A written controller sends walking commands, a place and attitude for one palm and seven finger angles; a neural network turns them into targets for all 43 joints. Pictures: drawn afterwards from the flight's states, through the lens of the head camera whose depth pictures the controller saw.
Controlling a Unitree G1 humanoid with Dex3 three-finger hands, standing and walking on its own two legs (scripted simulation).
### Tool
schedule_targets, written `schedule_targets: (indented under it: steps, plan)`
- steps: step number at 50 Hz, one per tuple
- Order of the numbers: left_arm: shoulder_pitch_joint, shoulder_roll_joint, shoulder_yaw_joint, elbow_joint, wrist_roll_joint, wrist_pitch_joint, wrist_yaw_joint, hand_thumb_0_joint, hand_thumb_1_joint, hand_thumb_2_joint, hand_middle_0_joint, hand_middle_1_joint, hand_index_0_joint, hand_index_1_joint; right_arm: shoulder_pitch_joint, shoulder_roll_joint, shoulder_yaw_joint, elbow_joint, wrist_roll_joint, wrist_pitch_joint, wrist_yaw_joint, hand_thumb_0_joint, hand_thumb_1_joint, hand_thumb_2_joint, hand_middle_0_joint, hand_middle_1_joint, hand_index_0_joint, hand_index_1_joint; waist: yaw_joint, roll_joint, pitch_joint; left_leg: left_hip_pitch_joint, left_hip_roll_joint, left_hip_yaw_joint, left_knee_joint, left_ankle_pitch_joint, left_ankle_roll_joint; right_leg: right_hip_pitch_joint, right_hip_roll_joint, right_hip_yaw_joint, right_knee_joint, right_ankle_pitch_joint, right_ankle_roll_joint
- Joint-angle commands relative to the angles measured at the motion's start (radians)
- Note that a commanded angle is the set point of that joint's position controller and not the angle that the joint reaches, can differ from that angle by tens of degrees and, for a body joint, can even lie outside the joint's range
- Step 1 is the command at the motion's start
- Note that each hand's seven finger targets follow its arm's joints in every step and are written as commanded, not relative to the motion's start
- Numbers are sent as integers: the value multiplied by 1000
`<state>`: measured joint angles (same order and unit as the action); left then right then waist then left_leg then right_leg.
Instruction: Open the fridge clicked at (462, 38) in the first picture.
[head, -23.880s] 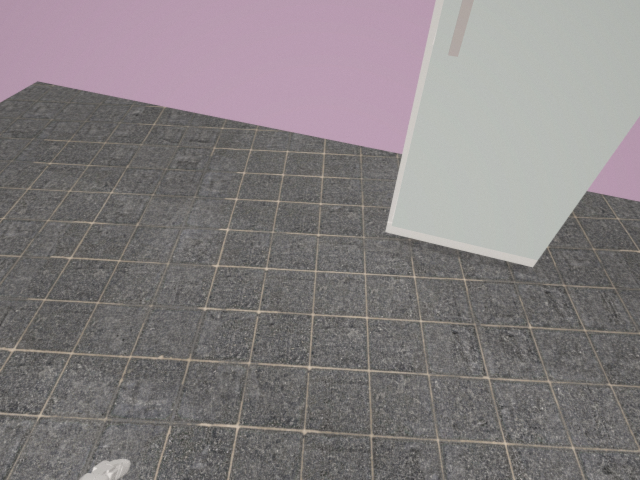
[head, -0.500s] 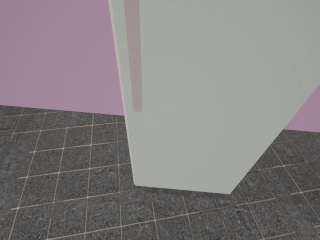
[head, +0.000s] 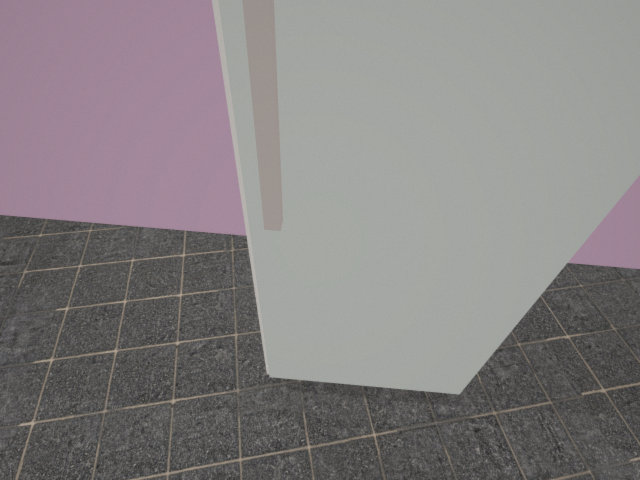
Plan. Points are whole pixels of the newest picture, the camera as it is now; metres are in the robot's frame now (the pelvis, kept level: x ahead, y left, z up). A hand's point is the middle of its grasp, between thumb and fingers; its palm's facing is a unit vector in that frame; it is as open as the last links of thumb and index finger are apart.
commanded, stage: raise the hand to about handle height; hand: left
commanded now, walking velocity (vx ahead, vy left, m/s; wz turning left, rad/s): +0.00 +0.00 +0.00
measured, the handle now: (269, 100) +0.49 +0.11 +0.24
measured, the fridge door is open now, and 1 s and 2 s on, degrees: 0 0 0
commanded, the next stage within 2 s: none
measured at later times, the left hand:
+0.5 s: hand (179, 462) +0.15 +0.17 -0.03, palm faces +0.01 -1.00 +0.04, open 8.6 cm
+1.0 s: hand (112, 356) +0.21 +0.23 +0.11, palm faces +0.06 -1.00 -0.08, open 11.6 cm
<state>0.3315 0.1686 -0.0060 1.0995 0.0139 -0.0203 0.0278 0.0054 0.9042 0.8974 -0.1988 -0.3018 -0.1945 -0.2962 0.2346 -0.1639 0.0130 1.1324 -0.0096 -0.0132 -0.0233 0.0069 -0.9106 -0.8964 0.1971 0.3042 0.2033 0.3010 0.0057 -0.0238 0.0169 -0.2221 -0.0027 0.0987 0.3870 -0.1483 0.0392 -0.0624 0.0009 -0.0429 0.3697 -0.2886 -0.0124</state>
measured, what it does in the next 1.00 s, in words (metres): stands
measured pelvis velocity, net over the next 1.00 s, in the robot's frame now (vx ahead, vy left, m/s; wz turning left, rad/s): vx -0.01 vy -0.02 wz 0.02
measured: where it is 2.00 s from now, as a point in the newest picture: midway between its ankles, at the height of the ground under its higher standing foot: outside the picture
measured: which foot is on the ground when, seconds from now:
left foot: down 0.00-1.00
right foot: down 0.00-1.00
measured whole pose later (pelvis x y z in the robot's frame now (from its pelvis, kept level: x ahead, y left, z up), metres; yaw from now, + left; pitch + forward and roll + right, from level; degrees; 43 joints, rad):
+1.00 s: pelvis -0.01 -0.02 -0.02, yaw +1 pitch +3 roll -1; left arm 0.28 0.35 0.38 -0.07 -0.42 -0.17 -0.36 0.01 0.02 0.52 -0.26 -0.86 -0.26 -0.86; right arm 0.32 -0.24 0.04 0.62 0.07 -0.26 -0.08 0.02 -0.90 -0.90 0.20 0.31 0.21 0.30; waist 0.00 0.04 -0.07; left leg -0.48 0.04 0.06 0.68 -0.26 0.02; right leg -0.30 0.03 -0.07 0.66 -0.41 -0.03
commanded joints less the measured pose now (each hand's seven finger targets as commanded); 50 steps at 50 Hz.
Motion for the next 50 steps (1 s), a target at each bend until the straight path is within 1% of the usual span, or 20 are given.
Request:
schedule_targets:
  steps: [1, 3, 4, 5, 6, 7, 8, 11, 12, 15, 18, 21, 26, 30, 33, 36, 39, 43, 47, 50]
  plan:
    - [85, 104, 14, -18, 4, -10, 11, 0, 900, 900, -200, -300, -200, -300, 41, -118, -24, -34, 1, -17, -5, 0, -900, -900, 200, 300, 200, 300, 5, 10, 46, 82, 128, -135, -62, 96, 0, -122, -119, 92, -89, 141, -19]
    - [84, 104, 13, -17, 2, -10, 11, 0, 900, 900, -200, -300, -200, -300, 39, -124, -24, -32, 0, -18, -5, 0, -900, -900, 200, 300, 200, 300, 3, 20, 42, 84, 126, -135, -65, 87, -2, -125, -120, 94, -89, 131, -20]
    - [105, 70, -6, -7, 23, -31, 50, 0, 900, 900, -200, -300, -200, -300, -10, -126, -16, -102, 2, -27, 8, 0, -900, -900, 200, 300, 200, 300, 7, 62, 110, 22, 117, -106, 141, 189, -22, -206, -142, 143, -78, 344, -5]
    - [-607, 311, 106, -1533, -189, -217, 33, 0, 877, 890, -202, -315, -202, -315, 37, -290, -53, -459, 60, -140, -35, 0, -900, -900, 200, 300, 200, 300, -135, 223, -368, 343, 19, -112, 46, 202, -15, -178, -34, 7, 58, 321, -17]
    - [-517, 376, 169, -1511, -135, -200, 71, 0, 853, 880, -203, -330, -203, -330, -79, -194, 3, -422, 74, -214, -74, 0, -900, -900, 200, 300, 200, 300, -57, 347, -280, 352, 56, -83, 19, 187, -36, -229, -13, -17, 128, 153, -22]
    - [-221, 213, 103, -1292, -138, -166, 104, 0, 830, 870, -205, -345, -205, -345, -7, -216, -26, -383, 42, -260, -69, 0, -900, -900, 200, 300, 200, 300, -33, 333, -315, 287, 74, -123, -16, 78, -52, -238, -12, -41, 164, 13, -27]
    - [106, -20, -48, -1018, -131, -59, 101, 0, 807, 860, -207, -360, -207, -360, 0, -148, -15, -363, 72, -268, -51, 0, -900, -900, 200, 300, 200, 300, -51, 208, -148, 184, 79, -156, -38, -57, -30, -322, -3, -45, 178, -5, -19]
    - [-23, 85, 43, -1281, -187, -162, 47, 0, 737, 830, -212, -405, -212, -405, -48, -216, -43, -511, 68, -287, -61, 0, -900, -900, 200, 300, 200, 300, -53, 55, -101, 55, 41, -166, 55, -164, -21, -316, -10, -44, 116, -6, -5]
    - [29, 78, 68, -1169, -186, -198, 21, 0, 713, 820, -213, -420, -213, -420, -33, -218, -55, -513, 47, -278, -58, 0, -900, -900, 200, 300, 200, 300, -60, -96, -79, 5, 35, -160, 103, -127, -21, -385, 8, -51, 120, -24, -2]
    - [315, 11, 125, -865, -251, -352, -165, 0, 643, 790, -218, -465, -218, -465, -103, -220, -83, -552, 31, -249, -24, 0, -900, -900, 200, 300, 200, 300, 23, -343, 28, -257, 19, -116, 243, -102, -43, -523, 15, -54, 219, -63, 3]
    - [333, 149, 259, -825, -313, -430, -386, 0, 573, 760, -223, -510, -223, -510, -161, -250, -101, -664, 55, -230, 5, 0, -900, -900, 200, 300, 200, 300, 58, -233, -62, -316, -11, -74, 323, -65, -52, -424, -31, 24, 278, 92, 0]
    - [239, 289, 400, -1004, -342, -354, -422, 0, 503, 730, -228, -555, -228, -555, -180, -230, -93, -736, 67, -210, -9, 0, -900, -900, 200, 300, 200, 300, 98, 21, -168, -292, -26, -44, 345, -57, -34, -375, -49, 73, 272, 98, 11]
    - [-119, 317, 377, -1601, -354, -515, -300, 0, 387, 680, -237, -630, -237, -630, -69, -179, -73, -746, 32, -226, -43, 0, -900, -900, 200, 300, 200, 300, -5, 198, -307, -122, 18, -88, 382, -6, -4, -447, -1, 71, 296, 93, 7]
    - [-155, 213, 214, -1519, -350, -620, -314, 0, 293, 640, -243, -690, -243, -690, -53, -198, -54, -661, 43, -279, -59, 0, -900, -900, 200, 300, 200, 300, -85, 231, -163, -117, 33, -126, 407, -87, 3, -579, 12, 58, 272, -37, -1]
    - [-154, 253, 199, -1317, -358, -523, -412, 0, 223, 610, -248, -735, -248, -735, -56, -234, -47, -637, 68, -296, -76, 0, -900, -900, 200, 300, 200, 300, -92, 103, -68, -202, 27, -138, 396, -176, 7, -557, -4, 119, 185, -136, 23]
    - [-152, 359, 306, -1125, -354, -331, -463, 0, 153, 580, -253, -780, -253, -780, -79, -244, -47, -651, 81, -274, -96, 0, -900, -900, 200, 300, 200, 300, -36, 3, -52, -263, 21, -133, 367, -199, 3, -512, -33, 174, 117, -254, 42]
    - [-163, 429, 409, -1165, -392, -183, -475, 0, 83, 550, -258, -825, -258, -825, -118, -230, -32, -706, 80, -263, -97, 0, -900, -900, 200, 300, 200, 300, 25, 15, -183, -197, 17, -137, 310, -130, 3, -366, -60, 158, 114, -149, 46]
    - [-127, 426, 552, -1352, -475, -185, -400, 0, -10, 510, -265, -885, -265, -885, -118, -188, -16, -734, 75, -290, -81, 0, -900, -900, 200, 300, 200, 300, 70, 15, -330, -87, 21, -133, 270, 38, -2, -239, -31, 72, 175, 197, 54]
    - [-104, 345, 475, -1370, -457, -221, -378, 0, -103, 470, -272, -945, -272, -945, -80, -201, -26, -700, 75, -326, -59, 0, -900, -900, 200, 300, 200, 300, 40, 13, -248, -20, 23, -117, 247, 108, 1, -294, -4, 24, 186, 364, 58]
    - [-135, 335, 403, -1308, -414, -155, -412, 0, -173, 440, -277, -990, -277, -990, -63, -223, -34, -684, 86, -330, -57, 0, -900, -900, 200, 300, 200, 300, 18, 69, -174, -2, 25, -112, 214, 69, 5, -356, 8, 4, 159, 249, 47]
